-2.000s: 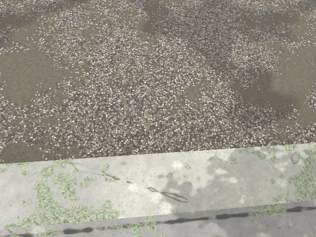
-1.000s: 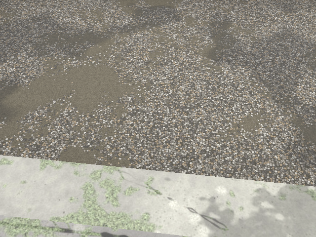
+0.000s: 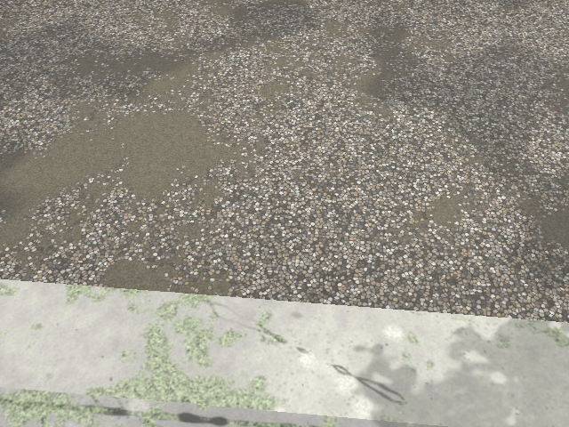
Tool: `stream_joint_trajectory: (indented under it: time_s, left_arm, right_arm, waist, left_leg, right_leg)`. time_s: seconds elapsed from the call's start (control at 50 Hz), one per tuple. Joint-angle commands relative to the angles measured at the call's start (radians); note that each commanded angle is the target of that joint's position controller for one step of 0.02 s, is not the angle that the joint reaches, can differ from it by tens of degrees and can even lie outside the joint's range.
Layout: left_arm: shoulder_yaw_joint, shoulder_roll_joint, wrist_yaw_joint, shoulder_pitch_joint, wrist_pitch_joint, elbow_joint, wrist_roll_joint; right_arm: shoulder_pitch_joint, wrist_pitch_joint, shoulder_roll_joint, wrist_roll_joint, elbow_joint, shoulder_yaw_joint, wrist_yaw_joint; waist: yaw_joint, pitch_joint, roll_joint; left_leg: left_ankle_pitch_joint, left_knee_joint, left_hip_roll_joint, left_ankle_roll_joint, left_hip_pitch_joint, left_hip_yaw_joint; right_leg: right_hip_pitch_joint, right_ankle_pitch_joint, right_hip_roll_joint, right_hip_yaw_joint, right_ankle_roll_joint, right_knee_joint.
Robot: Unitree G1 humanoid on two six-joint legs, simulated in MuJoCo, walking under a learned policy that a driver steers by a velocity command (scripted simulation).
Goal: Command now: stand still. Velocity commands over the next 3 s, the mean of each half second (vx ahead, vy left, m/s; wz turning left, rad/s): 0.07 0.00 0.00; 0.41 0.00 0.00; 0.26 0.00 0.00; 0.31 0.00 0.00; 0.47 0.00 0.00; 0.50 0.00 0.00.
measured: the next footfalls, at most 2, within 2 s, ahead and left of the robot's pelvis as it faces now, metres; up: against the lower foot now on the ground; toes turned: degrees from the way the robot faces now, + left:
left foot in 0.98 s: +0.40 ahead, +0.09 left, +0.00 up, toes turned +2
right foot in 1.42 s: +0.53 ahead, -0.09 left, +0.00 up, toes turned -1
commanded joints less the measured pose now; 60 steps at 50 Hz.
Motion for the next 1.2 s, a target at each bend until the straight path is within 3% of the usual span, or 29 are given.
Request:
stream_joint_trajectory:
  time_s: [0.02, 0.3, 0.32, 0.36, 0.4, 0.46, 0.48, 0.52, 0.54, 0.56, 0.58, 0.6, 0.62, 0.64, 0.68, 0.7, 0.78, 0.86, 0.9, 0.94, 0.96, 0.98, 1.0, 1.02, 1.04, 1.06, 1.1, 1.14, 1.2]
  left_arm:
    - [0.013, 0.096, 0.003, 0.055, -0.005, -0.016, 0.0]
    - [0.009, 0.081, 0.003, 0.083, -0.008, -0.024, -0.001]
    - [0.005, 0.065, 0.003, 0.102, -0.007, -0.014, 0.0]
    - [0.01, 0.075, 0.008, 0.105, -0.005, -0.016, -0.008]
    - [0.01, 0.073, 0.005, 0.083, -0.022, -0.038, -0.01]
    - [0.0, 0.017, -0.019, 0.056, -0.074, -0.068, -0.017]
    - [-0.001, 0.016, -0.026, 0.058, -0.087, -0.073, -0.022]
    - [0.0, 0.001, -0.035, 0.162, -0.105, -0.042, -0.031]
    - [0.007, 0.016, -0.038, 0.249, -0.112, -0.01, -0.029]
    - [0.035, 0.113, -0.039, 0.38, -0.12, 0.022, -0.026]
    - [0.067, 0.253, -0.056, 0.494, -0.132, 0.03, -0.023]
    - [0.042, 0.185, -0.059, 0.427, -0.141, 0.011, 0.001]
    - [0.032, 0.14, -0.058, 0.354, -0.146, -0.014, -0.004]
    - [0.025, 0.118, -0.063, 0.31, -0.144, -0.034, -0.009]
    - [0.005, 0.057, -0.064, 0.3, -0.126, -0.038, -0.01]
    - [0.0, 0.042, -0.058, 0.332, -0.116, -0.032, -0.005]
    - [0.008, 0.1, -0.025, 0.344, -0.101, -0.052, 0.002]
    - [0.023, 0.141, -0.01, 0.365, -0.091, -0.058, -0.001]
    - [0.028, 0.149, -0.003, 0.343, -0.089, -0.059, -0.009]
    - [0.029, 0.15, 0.001, 0.296, -0.079, -0.068, -0.022]
    - [0.026, 0.153, -0.001, 0.284, -0.073, -0.069, -0.026]
    - [0.011, 0.112, -0.007, 0.31, -0.073, -0.088, -0.004]
    - [-0.016, -0.041, -0.017, 0.471, -0.09, -0.074, -0.001]
    - [0.008, 0.036, -0.02, 0.43, -0.104, -0.081, -0.025]
    - [0.021, 0.074, -0.017, 0.308, -0.101, -0.125, -0.05]
    - [0.028, 0.085, -0.004, 0.23, -0.094, -0.145, -0.052]
    - [0.043, 0.064, 0.007, 0.282, -0.074, -0.124, -0.039]
    - [0.055, 0.055, 0.014, 0.299, -0.058, -0.116, -0.033]
    - [0.06, 0.043, 0.024, 0.203, -0.043, -0.16, -0.016]
  right_arm:
    - [0.076, -0.004, -0.092, 0.0, -0.01, -0.015, -0.003]
    - [0.101, -0.004, -0.076, 0.002, 0.007, -0.014, -0.006]
    - [0.121, -0.003, -0.062, 0.001, 0.018, -0.011, -0.007]
    - [0.119, 0.003, -0.093, 0.011, 0.015, -0.022, -0.015]
    - [0.127, -0.005, -0.118, 0.018, 0.0, -0.031, -0.017]
    - [0.194, -0.031, -0.176, 0.032, 0.008, -0.056, -0.007]
    - [0.171, -0.033, -0.179, 0.033, -0.004, -0.061, -0.003]
    - [0.063, -0.034, -0.171, 0.038, -0.043, -0.058, 0.004]
    - [0.017, -0.032, -0.148, 0.04, -0.063, -0.053, 0.007]
    - [-0.017, -0.042, -0.1, 0.037, -0.088, -0.043, 0.006]
    - [-0.017, -0.066, -0.059, 0.034, -0.129, -0.034, 0.001]
    - [-0.03, -0.089, -0.077, 0.046, -0.142, -0.037, 0.007]
    - [-0.01, -0.102, -0.073, 0.049, -0.131, -0.036, 0.018]
    - [0.002, -0.111, -0.075, 0.041, -0.119, -0.039, 0.025]
    - [-0.048, -0.116, -0.127, 0.032, -0.129, -0.064, 0.032]
    - [-0.06, -0.111, -0.111, 0.028, -0.131, -0.066, 0.04]
    - [-0.24, -0.096, -0.023, 0.022, -0.195, -0.036, 0.051]
    - [-0.328, -0.086, -0.048, 0.022, -0.229, -0.03, 0.056]
    - [-0.282, -0.079, -0.083, 0.022, -0.229, -0.044, 0.053]
    - [-0.08, -0.085, -0.143, 0.02, -0.168, -0.082, 0.048]
    - [0.068, -0.084, -0.175, 0.017, -0.117, -0.099, 0.046]
    - [0.195, -0.078, -0.259, 0.009, -0.098, -0.116, 0.038]
    - [0.192, -0.069, -0.269, 0.0, -0.103, -0.096, 0.052]
    - [0.142, -0.064, -0.188, 0.018, -0.094, -0.083, 0.063]
    - [0.049, -0.065, -0.133, 0.025, -0.105, -0.069, 0.069]
    - [-0.033, -0.067, -0.11, 0.015, -0.119, -0.06, 0.077]
    - [-0.075, -0.076, -0.055, -0.013, -0.114, -0.042, 0.08]
    - [-0.044, -0.081, -0.048, -0.022, -0.089, -0.036, 0.072]
    - [-0.002, -0.082, -0.054, -0.041, -0.06, -0.023, 0.051]
  waist:
    - [-0.001, 0.027, 0.003]
    - [-0.002, 0.033, 0.002]
    - [-0.002, 0.008, 0.006]
    - [-0.005, 0.051, 0.03]
    - [-0.018, 0.124, 0.06]
    - [-0.038, 0.129, 0.189]
    - [-0.026, 0.139, 0.199]
    - [0.056, 0.16, 0.173]
    - [0.095, 0.156, 0.119]
    - [0.13, 0.121, -0.085]
    - [0.149, 0.058, -0.334]
    - [0.096, 0.073, -0.213]
    - [0.06, 0.117, -0.119]
    - [0.044, 0.104, -0.081]
    - [0.039, 0.094, -0.076]
    - [0.044, 0.076, -0.096]
    - [0.063, 0.1, -0.085]
    - [0.057, 0.124, -0.119]
    - [0.001, 0.093, -0.125]
    - [-0.114, -0.04, -0.117]
    - [-0.18, -0.123, -0.106]
    - [-0.191, -0.249, 0.047]
    - [-0.083, -0.387, 0.274]
    - [-0.092, -0.296, 0.184]
    - [-0.074, -0.113, 0.122]
    - [-0.053, -0.027, 0.029]
    - [0.012, -0.001, 0.071]
    - [0.032, 0.009, 0.08]
    - [0.046, -0.007, 0.067]
  left_leg:
    - [0.116, -0.101, 0.011, 0.012, -0.075, 0.001]
    - [0.104, -0.094, 0.01, 0.008, -0.084, 0.007]
    - [0.009, -0.104, 0.002, 0.009, -0.075, 0.015]
    - [-0.302, -0.108, -0.006, 0.041, -0.12, 0.003]
    - [-0.496, -0.15, 0.053, 0.094, -0.172, -0.085]
    - [-0.555, -0.267, 0.232, 0.196, -0.094, -0.341]
    - [-0.538, -0.292, 0.271, 0.22, -0.145, -0.399]
    - [-0.461, -0.242, 0.222, 0.183, -0.274, -0.307]
    - [-0.346, -0.13, 0.149, 0.14, -0.346, -0.209]
    - [-0.186, 0.174, 0.027, 0.075, -0.448, -0.03]
    - [-0.218, 0.483, -0.049, 0.044, -0.583, 0.051]
    - [-0.23, 0.678, -0.002, 0.061, -0.654, -0.053]
    - [-0.15, 0.765, 0.039, 0.079, -0.698, -0.069]
    - [-0.069, 0.773, 0.071, 0.091, -0.709, -0.053]
    - [0.041, 0.683, 0.112, 0.089, -0.696, -0.014]
    - [0.071, 0.639, 0.114, 0.079, -0.676, 0.011]
    - [0.183, 0.332, 0.088, 0.035, -0.6, 0.07]
    - [0.271, 0.156, 0.023, 0.041, -0.388, 0.121]
    - [0.283, 0.115, 0.006, 0.078, -0.309, 0.102]
    - [0.288, 0.101, -0.046, 0.126, -0.067, 0.129]
    - [0.328, 0.079, -0.018, 0.151, 0.132, 0.106]
    - [0.309, 0.034, 0.215, 0.216, 0.344, -0.171]
    - [0.264, -0.095, 0.426, 0.385, 0.503, -0.624]
    - [0.028, -0.206, 0.404, 0.357, 0.369, -0.663]
    - [-0.079, -0.236, 0.365, 0.309, 0.222, -0.528]
    - [-0.065, -0.264, 0.319, 0.272, 0.078, -0.409]
    - [0.065, -0.29, 0.226, 0.234, -0.077, -0.239]
    - [0.34, -0.282, 0.198, 0.246, -0.138, -0.151]
    - [0.713, -0.225, 0.188, 0.252, -0.151, -0.05]
  right_leg:
    - [0.021, 0.131, 0.008, -0.025, -0.021, -0.066]
    - [0.01, 0.122, 0.012, -0.026, -0.027, -0.062]
    - [0.022, 0.032, 0.023, -0.038, -0.027, -0.065]
    - [-0.039, -0.272, 0.065, -0.075, -0.045, -0.019]
    - [-0.14, -0.401, 0.058, -0.068, -0.071, 0.022]
    - [-0.226, -0.205, 0.058, -0.12, -0.071, 0.218]
    - [-0.192, -0.186, 0.036, -0.104, -0.086, 0.253]
    - [-0.002, -0.195, 0.031, -0.112, -0.121, 0.082]
    - [0.136, -0.144, 0.026, -0.072, -0.122, -0.02]
    - [0.244, -0.222, -0.105, 0.176, -0.169, -0.146]
    - [0.337, -0.279, -0.331, 0.604, -0.299, -0.311]
    - [0.298, -0.273, -0.379, 0.709, -0.333, -0.335]
    - [0.285, -0.203, -0.353, 0.59, -0.307, -0.31]
    - [0.288, -0.146, -0.302, 0.464, -0.276, -0.307]
    - [0.294, 0.069, -0.219, 0.263, -0.221, -0.312]
    - [0.299, 0.149, -0.194, 0.204, -0.213, -0.312]
    - [0.214, 0.3, -0.17, 0.084, -0.221, -0.329]
    - [0.094, 0.424, -0.188, 0.038, -0.231, -0.324]
    - [0.149, 0.638, -0.211, 0.014, -0.207, -0.254]
    - [0.178, 0.904, -0.187, -0.031, -0.172, -0.02]
    - [0.105, 0.855, -0.149, -0.047, -0.144, 0.174]
    - [-0.052, 0.433, -0.053, -0.093, -0.107, 0.525]
    - [-0.28, -0.352, 0.119, 0.032, -0.071, 0.877]
    - [-0.368, -0.33, 0.067, 0.115, -0.09, 0.96]
    - [-0.448, -0.267, 0.019, 0.056, -0.105, 0.965]
    - [-0.442, -0.173, -0.026, 0.025, -0.113, 0.925]
    - [-0.33, -0.07, -0.074, 0.024, -0.122, 0.828]
    - [-0.273, -0.074, -0.074, 0.0, -0.108, 0.762]
    - [-0.265, 0.011, -0.078, -0.005, -0.067, 0.583]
